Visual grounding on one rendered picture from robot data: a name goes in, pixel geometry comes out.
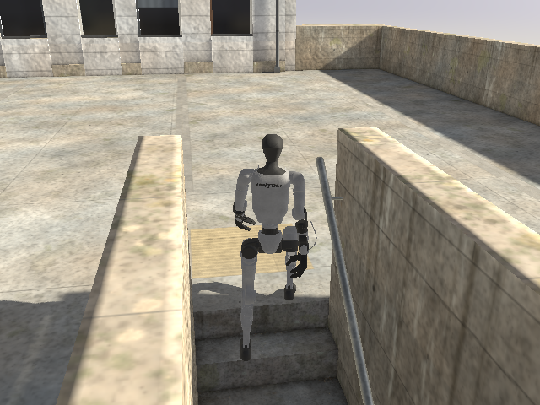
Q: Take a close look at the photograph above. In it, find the robot left forearm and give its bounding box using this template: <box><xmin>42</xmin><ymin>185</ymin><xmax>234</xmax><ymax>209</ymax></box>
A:
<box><xmin>233</xmin><ymin>201</ymin><xmax>245</xmax><ymax>222</ymax></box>

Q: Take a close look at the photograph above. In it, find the left robot hand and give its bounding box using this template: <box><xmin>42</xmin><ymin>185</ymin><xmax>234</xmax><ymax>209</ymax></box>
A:
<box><xmin>235</xmin><ymin>216</ymin><xmax>256</xmax><ymax>231</ymax></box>

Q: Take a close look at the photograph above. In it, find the left robot thigh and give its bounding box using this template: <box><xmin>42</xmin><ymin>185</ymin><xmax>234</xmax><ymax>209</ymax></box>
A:
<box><xmin>240</xmin><ymin>238</ymin><xmax>258</xmax><ymax>305</ymax></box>

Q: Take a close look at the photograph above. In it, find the robot left upper arm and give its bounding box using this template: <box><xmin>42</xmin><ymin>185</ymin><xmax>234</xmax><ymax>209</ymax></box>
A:
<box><xmin>235</xmin><ymin>169</ymin><xmax>254</xmax><ymax>212</ymax></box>

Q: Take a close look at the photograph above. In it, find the right robot hand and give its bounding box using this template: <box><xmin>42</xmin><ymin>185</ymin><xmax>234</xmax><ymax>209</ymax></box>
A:
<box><xmin>286</xmin><ymin>253</ymin><xmax>307</xmax><ymax>278</ymax></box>

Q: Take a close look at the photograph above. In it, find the robot right upper arm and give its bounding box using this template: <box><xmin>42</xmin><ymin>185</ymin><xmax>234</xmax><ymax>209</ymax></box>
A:
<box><xmin>289</xmin><ymin>170</ymin><xmax>305</xmax><ymax>220</ymax></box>

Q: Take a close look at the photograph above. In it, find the humanoid robot head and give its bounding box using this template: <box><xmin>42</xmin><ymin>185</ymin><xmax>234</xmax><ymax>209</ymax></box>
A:
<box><xmin>257</xmin><ymin>134</ymin><xmax>286</xmax><ymax>175</ymax></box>

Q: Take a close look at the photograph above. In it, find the robot right forearm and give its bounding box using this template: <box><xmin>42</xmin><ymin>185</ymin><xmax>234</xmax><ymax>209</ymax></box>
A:
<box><xmin>295</xmin><ymin>208</ymin><xmax>309</xmax><ymax>255</ymax></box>

